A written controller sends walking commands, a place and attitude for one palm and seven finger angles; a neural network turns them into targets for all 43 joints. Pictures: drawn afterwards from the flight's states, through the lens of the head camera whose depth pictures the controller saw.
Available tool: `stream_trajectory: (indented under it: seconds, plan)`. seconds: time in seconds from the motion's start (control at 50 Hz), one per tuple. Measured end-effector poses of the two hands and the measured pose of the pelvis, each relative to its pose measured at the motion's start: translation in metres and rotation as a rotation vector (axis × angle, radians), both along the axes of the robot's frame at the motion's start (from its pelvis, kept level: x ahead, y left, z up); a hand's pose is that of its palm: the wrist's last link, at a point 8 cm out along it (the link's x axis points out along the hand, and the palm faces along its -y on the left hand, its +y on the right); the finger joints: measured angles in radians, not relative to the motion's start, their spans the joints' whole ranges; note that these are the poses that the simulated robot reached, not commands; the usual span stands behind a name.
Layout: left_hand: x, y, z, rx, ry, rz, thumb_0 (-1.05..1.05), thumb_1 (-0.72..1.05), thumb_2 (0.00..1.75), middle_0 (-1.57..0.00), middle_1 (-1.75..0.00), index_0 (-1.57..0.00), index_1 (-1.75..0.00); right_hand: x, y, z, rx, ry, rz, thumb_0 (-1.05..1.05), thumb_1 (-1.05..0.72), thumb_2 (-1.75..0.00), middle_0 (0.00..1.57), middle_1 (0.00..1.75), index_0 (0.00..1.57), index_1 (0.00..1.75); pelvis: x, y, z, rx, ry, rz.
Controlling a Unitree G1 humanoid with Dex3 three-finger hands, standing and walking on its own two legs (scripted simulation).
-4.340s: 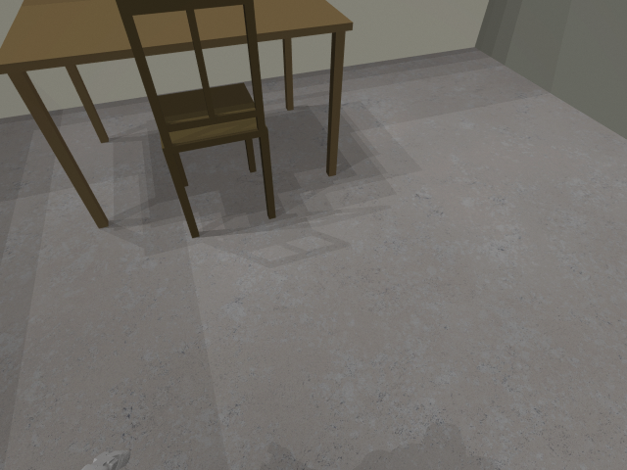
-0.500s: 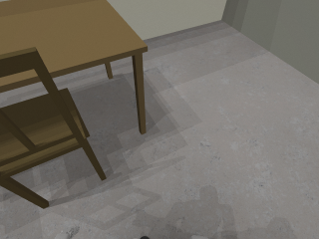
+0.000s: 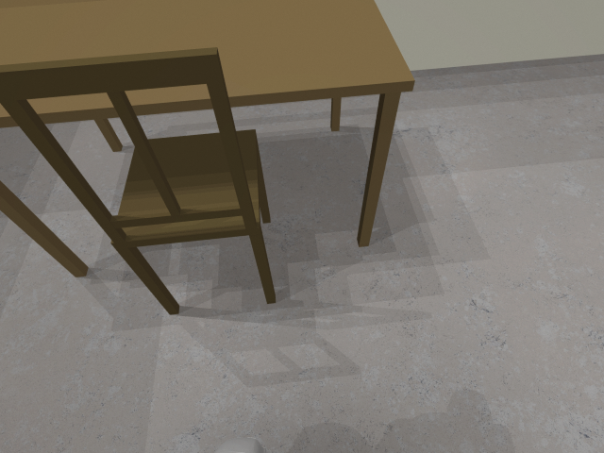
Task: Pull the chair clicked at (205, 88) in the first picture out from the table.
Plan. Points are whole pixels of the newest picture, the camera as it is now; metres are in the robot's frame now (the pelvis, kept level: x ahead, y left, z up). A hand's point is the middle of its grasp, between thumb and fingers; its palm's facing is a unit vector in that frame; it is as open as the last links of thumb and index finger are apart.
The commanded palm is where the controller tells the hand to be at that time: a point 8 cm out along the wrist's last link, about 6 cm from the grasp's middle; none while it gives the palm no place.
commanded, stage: turn to face it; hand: left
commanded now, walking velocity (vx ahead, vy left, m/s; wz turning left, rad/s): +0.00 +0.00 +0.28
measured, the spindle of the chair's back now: (150, 161) +0.62 +0.36 -0.05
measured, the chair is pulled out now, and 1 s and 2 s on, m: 0.00 0.00 0.00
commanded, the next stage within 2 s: take the last steps up to it in 0.16 s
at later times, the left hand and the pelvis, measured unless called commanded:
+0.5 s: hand out of the picture +0.07 +0.22 -0.16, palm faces +0.12 -0.96 -0.27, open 7.4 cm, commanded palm none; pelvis +0.03 +0.01 -0.01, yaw +6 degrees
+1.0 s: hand out of the picture +0.02 +0.20 -0.18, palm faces +0.26 -0.95 -0.15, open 7.4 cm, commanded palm none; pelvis +0.14 +0.07 -0.01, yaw +10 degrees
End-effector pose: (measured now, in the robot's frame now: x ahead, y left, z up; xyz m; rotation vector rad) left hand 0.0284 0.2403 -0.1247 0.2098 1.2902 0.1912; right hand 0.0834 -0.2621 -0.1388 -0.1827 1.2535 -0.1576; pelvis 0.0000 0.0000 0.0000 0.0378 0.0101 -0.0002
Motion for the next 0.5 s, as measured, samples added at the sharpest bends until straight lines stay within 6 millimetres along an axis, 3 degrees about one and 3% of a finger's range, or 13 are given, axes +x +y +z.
stream_trajectory:
  seconds: [0.1,0.2,0.36,0.5]
  plan:
    - [-0.038,0.031,-0.026,-0.025,0.085,0.092,0.00,0.90,0.90,-0.20,-0.30,-0.20,-0.30,0.049,0.034,0.008,-0.033,-0.106,0.105,0.01,-0.91,-0.90,0.19,0.29,0.19,0.29,0.002,0.020,-0.012,-0.019,0.001,0.040]
    - [-0.044,0.050,-0.023,-0.023,0.109,0.133,0.00,0.91,0.90,-0.20,-0.30,-0.20,-0.30,0.062,0.058,0.025,-0.043,-0.142,0.146,0.00,-0.90,-0.90,0.20,0.29,0.20,0.29,0.004,0.029,-0.003,-0.040,-0.009,0.062]
    - [-0.010,0.053,-0.006,-0.009,-0.004,0.126,0.00,0.91,0.90,-0.20,-0.30,-0.20,-0.30,0.044,0.067,0.019,-0.002,-0.097,0.145,0.00,-0.90,-0.90,0.20,0.30,0.20,0.30,0.008,0.030,0.005,-0.040,-0.018,0.096]
    - [0.028,0.027,0.001,0.014,-0.099,0.075,0.00,0.91,0.90,-0.20,-0.30,-0.20,-0.30,0.006,0.046,-0.015,0.057,0.002,0.080,0.00,-0.90,-0.90,0.20,0.30,0.20,0.30,0.027,0.012,-0.006,-0.010,-0.028,0.109]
